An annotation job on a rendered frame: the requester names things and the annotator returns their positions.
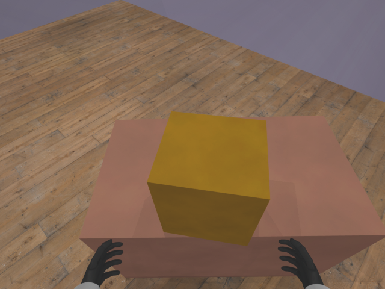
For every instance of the pedestal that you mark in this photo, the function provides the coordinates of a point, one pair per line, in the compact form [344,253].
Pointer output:
[315,198]

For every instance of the right robot hand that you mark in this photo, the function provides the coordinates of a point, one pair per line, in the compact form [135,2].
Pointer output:
[306,269]

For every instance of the carton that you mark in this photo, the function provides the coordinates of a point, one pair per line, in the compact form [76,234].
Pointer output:
[210,177]

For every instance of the left robot hand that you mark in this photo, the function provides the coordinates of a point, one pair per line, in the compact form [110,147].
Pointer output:
[98,265]

